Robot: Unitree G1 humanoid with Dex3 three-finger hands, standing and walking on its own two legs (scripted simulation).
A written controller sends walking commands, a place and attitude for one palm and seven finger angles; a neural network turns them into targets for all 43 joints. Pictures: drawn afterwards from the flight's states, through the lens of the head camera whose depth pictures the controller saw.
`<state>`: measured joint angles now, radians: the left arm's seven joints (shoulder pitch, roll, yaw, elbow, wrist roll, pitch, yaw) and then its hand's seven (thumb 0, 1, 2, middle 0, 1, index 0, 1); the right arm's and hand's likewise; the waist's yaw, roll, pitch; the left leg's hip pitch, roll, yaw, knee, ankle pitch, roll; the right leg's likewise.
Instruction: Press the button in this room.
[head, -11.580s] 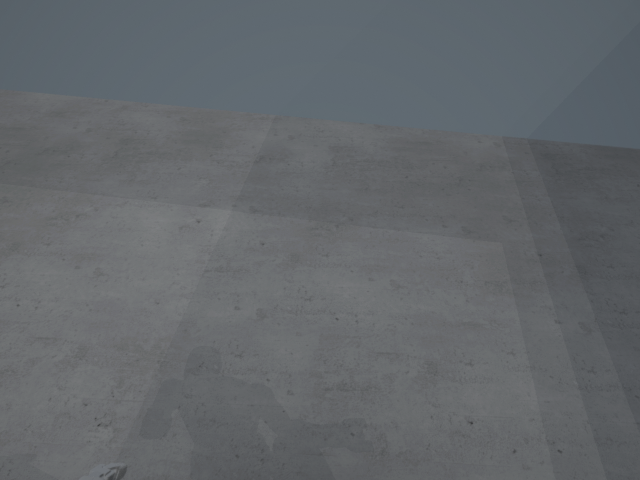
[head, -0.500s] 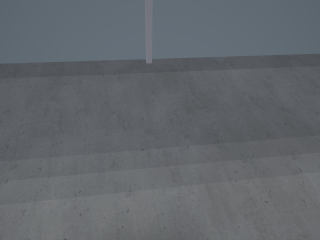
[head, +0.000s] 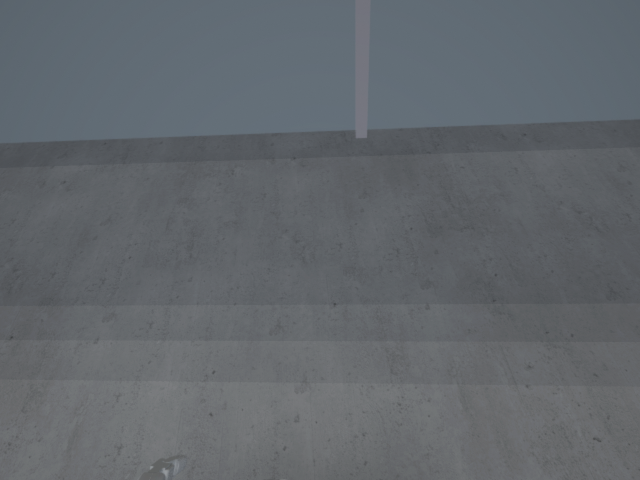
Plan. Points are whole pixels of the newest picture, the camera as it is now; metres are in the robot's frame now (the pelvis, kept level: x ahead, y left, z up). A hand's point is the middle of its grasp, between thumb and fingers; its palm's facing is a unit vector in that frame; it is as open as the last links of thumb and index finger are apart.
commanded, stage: turn or walk to find it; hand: left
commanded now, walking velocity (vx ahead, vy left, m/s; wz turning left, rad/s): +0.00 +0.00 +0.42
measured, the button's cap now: out of the picture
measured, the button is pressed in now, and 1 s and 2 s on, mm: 0 0 0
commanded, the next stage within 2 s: none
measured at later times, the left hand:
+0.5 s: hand out of the picture -0.07 +0.25 -0.18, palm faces +0.28 -0.92 -0.27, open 7.4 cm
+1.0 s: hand out of the picture -0.05 +0.20 -0.14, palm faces +0.41 -0.87 -0.28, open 7.4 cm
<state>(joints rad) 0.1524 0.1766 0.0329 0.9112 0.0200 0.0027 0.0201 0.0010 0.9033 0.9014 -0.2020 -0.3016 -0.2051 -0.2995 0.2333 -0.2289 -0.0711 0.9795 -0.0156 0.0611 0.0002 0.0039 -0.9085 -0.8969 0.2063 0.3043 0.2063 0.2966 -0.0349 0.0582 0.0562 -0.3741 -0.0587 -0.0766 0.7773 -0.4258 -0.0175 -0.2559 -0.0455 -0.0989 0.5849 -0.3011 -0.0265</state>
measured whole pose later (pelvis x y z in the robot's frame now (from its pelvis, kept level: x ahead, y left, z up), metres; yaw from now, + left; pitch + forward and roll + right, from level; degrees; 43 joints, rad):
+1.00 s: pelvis -0.06 -0.02 +0.00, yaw +25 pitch -2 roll +2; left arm 0.19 0.16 0.04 0.92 0.02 0.01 0.02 0.00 0.90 0.90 -0.20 -0.30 -0.21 -0.30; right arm 0.24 -0.24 -0.08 0.99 -0.02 0.08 0.01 0.01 -0.91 -0.90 0.21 0.30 0.21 0.30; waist -0.03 0.05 0.06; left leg -0.46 -0.06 -0.05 0.99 -0.44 -0.02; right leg -0.24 -0.06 -0.11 0.56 -0.29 -0.03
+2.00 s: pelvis -0.09 -0.04 +0.01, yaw +51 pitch -1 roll +3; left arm 0.21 0.15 0.03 0.94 0.03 0.00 0.02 0.00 0.90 0.90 -0.20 -0.30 -0.21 -0.30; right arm 0.22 -0.25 -0.08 0.99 -0.02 0.08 0.01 0.00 -0.91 -0.90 0.20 0.30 0.20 0.30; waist -0.02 0.04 0.07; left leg -0.47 0.01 -0.02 1.13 -0.39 -0.06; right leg -0.21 -0.09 -0.19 0.51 -0.28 -0.03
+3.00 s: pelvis -0.10 -0.06 +0.01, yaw +76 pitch +0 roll +2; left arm 0.23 0.17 0.04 0.95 0.03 0.00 0.02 0.00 0.90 0.90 -0.21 -0.30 -0.21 -0.30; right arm 0.20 -0.25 -0.07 1.01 -0.02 0.08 0.01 0.01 -0.91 -0.90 0.20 0.30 0.20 0.30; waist -0.01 0.01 0.09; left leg -0.40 0.04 0.01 0.96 -0.44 -0.07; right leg -0.21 -0.12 -0.22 0.52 -0.29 -0.02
